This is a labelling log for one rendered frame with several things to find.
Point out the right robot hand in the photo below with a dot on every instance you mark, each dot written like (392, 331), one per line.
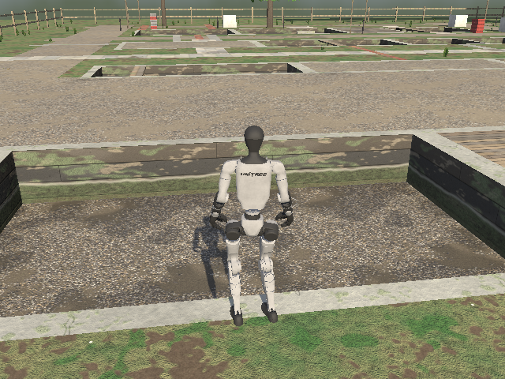
(282, 215)

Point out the left robot hand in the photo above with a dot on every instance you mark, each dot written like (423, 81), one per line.
(220, 218)

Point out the left robot forearm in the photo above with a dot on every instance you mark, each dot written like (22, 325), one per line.
(216, 207)

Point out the right robot upper arm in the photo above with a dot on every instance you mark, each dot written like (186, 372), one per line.
(281, 180)

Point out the right robot forearm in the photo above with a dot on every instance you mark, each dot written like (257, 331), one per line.
(287, 207)

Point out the robot head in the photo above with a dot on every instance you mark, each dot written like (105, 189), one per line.
(254, 136)

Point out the robot right thigh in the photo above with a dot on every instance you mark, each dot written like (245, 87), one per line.
(267, 243)

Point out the left robot upper arm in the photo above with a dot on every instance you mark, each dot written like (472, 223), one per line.
(224, 181)

